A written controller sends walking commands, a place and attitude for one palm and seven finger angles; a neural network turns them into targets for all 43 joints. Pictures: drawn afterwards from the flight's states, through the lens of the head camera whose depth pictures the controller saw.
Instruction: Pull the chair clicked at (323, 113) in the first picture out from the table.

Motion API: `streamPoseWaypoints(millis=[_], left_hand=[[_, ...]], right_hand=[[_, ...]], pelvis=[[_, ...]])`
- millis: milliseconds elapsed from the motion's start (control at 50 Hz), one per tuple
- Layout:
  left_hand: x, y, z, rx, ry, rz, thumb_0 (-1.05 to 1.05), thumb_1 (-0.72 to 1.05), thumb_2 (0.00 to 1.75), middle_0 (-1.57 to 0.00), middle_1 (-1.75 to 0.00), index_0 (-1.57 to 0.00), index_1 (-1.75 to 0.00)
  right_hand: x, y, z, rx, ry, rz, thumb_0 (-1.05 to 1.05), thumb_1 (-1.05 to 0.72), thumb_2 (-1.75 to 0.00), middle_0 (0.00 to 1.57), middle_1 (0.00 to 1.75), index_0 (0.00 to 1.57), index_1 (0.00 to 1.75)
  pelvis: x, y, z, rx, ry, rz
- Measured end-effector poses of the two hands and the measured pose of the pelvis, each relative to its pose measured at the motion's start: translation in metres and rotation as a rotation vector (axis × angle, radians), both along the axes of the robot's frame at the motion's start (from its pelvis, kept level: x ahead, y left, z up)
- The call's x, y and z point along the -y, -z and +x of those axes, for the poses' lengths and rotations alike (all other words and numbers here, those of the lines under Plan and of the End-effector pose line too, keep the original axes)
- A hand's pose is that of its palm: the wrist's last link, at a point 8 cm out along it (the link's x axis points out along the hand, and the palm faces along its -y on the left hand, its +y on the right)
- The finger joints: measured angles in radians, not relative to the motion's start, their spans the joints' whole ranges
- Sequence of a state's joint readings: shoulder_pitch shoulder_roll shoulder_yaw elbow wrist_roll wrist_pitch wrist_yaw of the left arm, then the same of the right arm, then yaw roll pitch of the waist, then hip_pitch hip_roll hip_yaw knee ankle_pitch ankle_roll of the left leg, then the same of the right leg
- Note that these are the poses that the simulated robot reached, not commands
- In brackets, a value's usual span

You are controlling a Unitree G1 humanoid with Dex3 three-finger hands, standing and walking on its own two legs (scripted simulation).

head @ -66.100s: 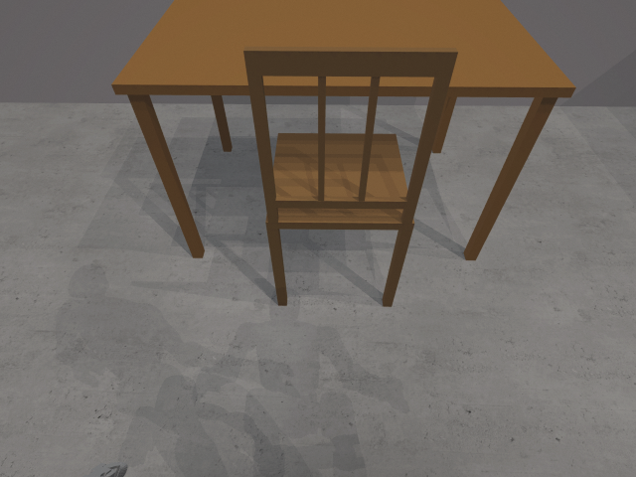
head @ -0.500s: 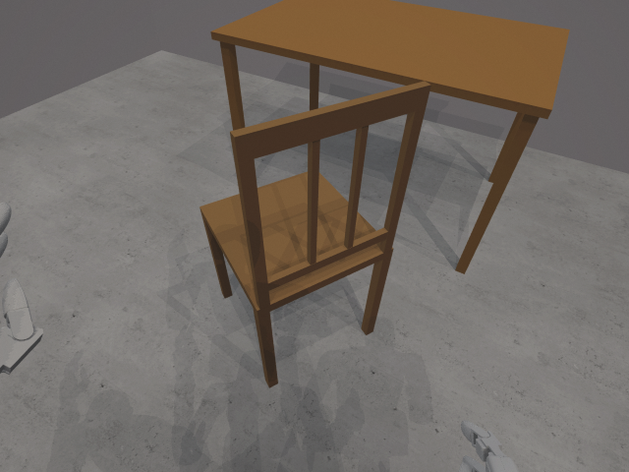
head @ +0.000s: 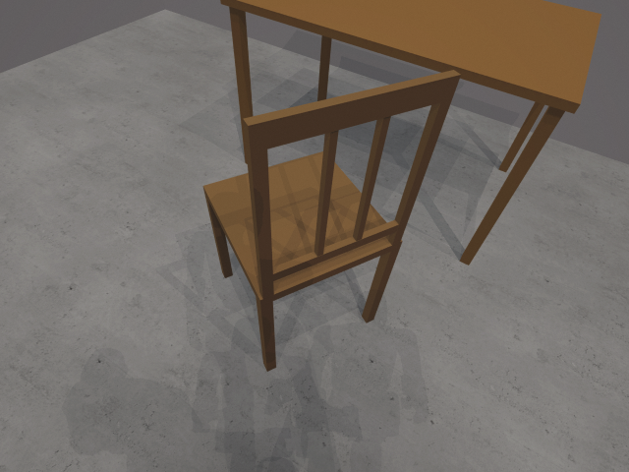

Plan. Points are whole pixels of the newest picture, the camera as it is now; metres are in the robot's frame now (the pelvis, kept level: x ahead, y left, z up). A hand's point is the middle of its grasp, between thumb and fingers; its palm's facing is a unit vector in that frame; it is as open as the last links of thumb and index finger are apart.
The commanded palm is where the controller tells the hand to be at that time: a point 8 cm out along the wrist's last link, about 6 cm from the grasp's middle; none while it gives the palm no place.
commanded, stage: let the arm hang, fingers relaxed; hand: left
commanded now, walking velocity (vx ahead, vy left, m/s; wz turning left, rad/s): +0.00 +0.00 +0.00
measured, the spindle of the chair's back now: (324, 201) +0.61 +0.01 -0.06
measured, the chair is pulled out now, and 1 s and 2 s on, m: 0.51 0.51 0.51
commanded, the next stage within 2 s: look to check the result in 0.80 s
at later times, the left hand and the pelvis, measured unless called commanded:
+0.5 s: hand out of the picture -0.02 +0.17 -0.17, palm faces +0.02 -0.98 -0.20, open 7.3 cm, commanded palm none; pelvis +0.01 +0.00 +0.01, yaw -1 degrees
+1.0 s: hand out of the picture -0.02 +0.15 -0.17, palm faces +0.03 -0.99 -0.17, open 7.3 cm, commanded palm none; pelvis +0.01 -0.01 +0.01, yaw -1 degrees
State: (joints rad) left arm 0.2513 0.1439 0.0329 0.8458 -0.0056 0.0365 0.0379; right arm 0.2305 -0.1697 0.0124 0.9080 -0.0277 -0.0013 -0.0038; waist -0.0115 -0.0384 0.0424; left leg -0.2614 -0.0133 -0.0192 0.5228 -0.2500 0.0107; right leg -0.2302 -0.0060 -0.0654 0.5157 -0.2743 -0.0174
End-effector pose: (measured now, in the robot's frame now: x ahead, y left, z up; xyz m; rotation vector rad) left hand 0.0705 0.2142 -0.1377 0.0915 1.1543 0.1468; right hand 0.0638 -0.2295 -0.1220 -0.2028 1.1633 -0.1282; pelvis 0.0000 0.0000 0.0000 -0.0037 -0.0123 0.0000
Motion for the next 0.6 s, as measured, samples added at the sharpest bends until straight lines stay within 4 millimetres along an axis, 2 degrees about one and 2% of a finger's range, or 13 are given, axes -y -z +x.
streamPoseWaypoints(millis=[60, 180, 280, 400, 600], left_hand=[[-0.009, 0.003, -0.024, -0.076, -0.006, 0.020, -0.05, 1.02, 0.90, -0.21, -0.30, -0.21, -0.30], [-0.025, -0.001, -0.073, -0.244, -0.008, 0.066, -0.02, 0.97, 0.90, -0.20, -0.30, -0.21, -0.30], [-0.027, -0.006, -0.096, -0.318, -0.013, 0.084, 0.00, 0.94, 0.90, -0.20, -0.30, -0.20, -0.30], [-0.015, -0.006, -0.100, -0.328, -0.011, 0.071, 0.01, 0.92, 0.90, -0.20, -0.30, -0.20, -0.30], [0.014, 0.001, -0.081, -0.267, 0.003, 0.009, 0.01, 0.91, 0.90, -0.20, -0.30, -0.20, -0.30]], right_hand=[[0.001, 0.003, -0.023, -0.100, 0.016, -0.009, 0.00, -0.92, -0.90, 0.20, 0.30, 0.21, 0.30], [0.004, 0.011, -0.058, -0.205, 0.061, 0.001, 0.00, -0.92, -0.90, 0.20, 0.30, 0.21, 0.30], [-0.002, 0.017, -0.077, -0.250, 0.082, 0.029, 0.00, -0.92, -0.90, 0.20, 0.30, 0.20, 0.30], [-0.014, 0.023, -0.088, -0.273, 0.097, 0.068, 0.00, -0.91, -0.90, 0.20, 0.30, 0.20, 0.30], [-0.028, 0.025, -0.093, -0.269, 0.119, 0.100, 0.00, -0.91, -0.90, 0.20, 0.30, 0.20, 0.30]], pelvis=[[0.002, -0.003, 0.001, 0.000, -0.005, -0.007], [0.001, -0.005, 0.004, 0.005, 0.000, -0.008], [0.000, -0.006, 0.005, 0.010, 0.008, -0.003], [0.001, -0.006, 0.006, 0.014, 0.016, 0.000], [0.003, -0.006, 0.008, 0.017, 0.021, 0.003]])
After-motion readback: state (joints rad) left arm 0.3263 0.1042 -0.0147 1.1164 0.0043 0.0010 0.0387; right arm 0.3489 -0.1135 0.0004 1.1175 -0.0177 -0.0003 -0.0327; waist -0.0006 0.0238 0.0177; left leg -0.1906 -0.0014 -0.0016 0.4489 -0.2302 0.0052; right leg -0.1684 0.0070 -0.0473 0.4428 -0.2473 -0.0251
